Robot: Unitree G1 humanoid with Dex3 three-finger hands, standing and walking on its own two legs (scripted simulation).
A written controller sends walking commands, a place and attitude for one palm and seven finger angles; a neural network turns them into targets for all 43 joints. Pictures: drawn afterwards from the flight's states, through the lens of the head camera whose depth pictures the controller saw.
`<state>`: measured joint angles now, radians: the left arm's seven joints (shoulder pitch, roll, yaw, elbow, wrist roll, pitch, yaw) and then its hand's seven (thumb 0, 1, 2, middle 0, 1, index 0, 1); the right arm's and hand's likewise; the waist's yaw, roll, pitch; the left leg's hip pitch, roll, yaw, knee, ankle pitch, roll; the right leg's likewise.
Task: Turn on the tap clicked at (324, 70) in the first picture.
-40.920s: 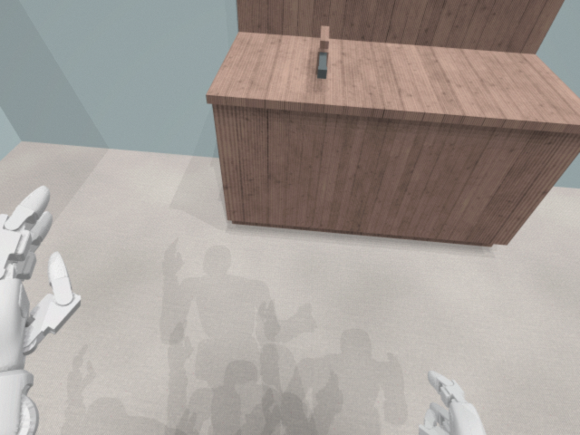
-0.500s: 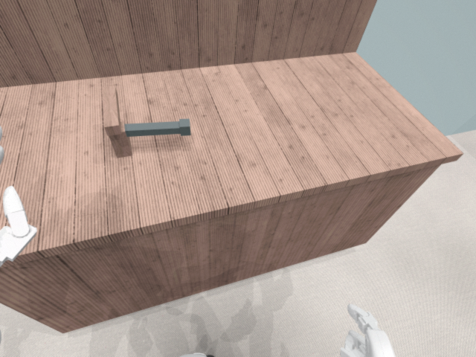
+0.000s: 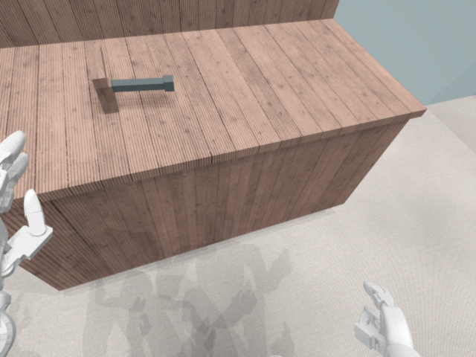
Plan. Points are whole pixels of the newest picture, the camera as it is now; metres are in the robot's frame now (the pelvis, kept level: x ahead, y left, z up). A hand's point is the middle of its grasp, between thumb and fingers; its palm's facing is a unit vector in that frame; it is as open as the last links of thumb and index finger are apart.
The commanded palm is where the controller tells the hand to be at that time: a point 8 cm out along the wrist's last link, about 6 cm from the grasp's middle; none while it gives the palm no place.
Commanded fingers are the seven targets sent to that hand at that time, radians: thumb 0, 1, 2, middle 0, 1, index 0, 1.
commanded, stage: stop stepping back and stand still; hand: left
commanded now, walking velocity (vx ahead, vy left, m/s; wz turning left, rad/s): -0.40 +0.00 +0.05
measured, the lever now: (168, 83) +0.70 +0.24 +0.00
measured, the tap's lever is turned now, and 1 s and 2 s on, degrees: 82 82 82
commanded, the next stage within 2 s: stand and check the lever's angle in 1.06 s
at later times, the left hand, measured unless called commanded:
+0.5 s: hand out of the picture +0.10 +0.21 +0.15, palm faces +0.44 -0.86 -0.26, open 7.5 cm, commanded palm +0.05 +0.25 +0.18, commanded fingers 0.00 0.90 0.90 -0.20 -0.30 -0.20 -0.30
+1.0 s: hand out of the picture +0.10 +0.24 +0.15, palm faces +0.47 -0.81 -0.35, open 7.4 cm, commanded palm +0.04 +0.28 +0.18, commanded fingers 0.00 0.90 0.90 -0.20 -0.30 -0.20 -0.30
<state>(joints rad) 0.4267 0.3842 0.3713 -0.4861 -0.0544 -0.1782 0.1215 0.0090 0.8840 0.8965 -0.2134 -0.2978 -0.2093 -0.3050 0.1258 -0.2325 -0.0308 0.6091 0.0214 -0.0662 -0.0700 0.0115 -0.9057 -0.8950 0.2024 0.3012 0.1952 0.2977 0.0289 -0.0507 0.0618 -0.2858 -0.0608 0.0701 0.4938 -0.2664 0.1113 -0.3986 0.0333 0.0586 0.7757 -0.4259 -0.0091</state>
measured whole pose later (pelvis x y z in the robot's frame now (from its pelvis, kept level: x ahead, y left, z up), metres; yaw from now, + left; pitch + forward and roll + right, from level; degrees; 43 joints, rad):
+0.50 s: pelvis -0.10 -0.04 +0.01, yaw +2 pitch -2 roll +0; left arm 0.42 0.28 0.24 -0.36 -0.04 -0.10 0.13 0.01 0.89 0.90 -0.21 -0.30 -0.20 -0.30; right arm 0.25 -0.21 0.01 0.69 0.02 -0.07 -0.06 0.01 -0.90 -0.89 0.21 0.30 0.20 0.30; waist 0.03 -0.02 -0.07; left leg -0.41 -0.01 0.01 0.83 -0.31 0.01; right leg -0.14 0.03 -0.01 0.37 -0.19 -0.05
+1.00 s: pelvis -0.10 -0.01 +0.00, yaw +3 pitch -3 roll +0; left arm 0.44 0.33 0.31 -0.44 -0.04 -0.14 0.15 0.01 0.88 0.90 -0.21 -0.30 -0.21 -0.30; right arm 0.22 -0.18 0.01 0.66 0.00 -0.11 -0.06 0.01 -0.90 -0.89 0.21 0.30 0.20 0.30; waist 0.02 -0.01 0.04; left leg -0.23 0.00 0.01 0.55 -0.27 0.00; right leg -0.22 0.00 -0.02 0.56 -0.29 -0.01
